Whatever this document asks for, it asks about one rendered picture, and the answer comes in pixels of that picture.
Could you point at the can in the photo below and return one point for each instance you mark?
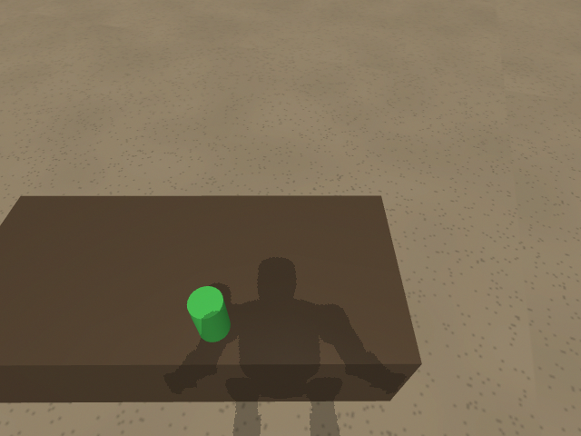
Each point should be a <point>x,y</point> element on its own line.
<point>209,314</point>

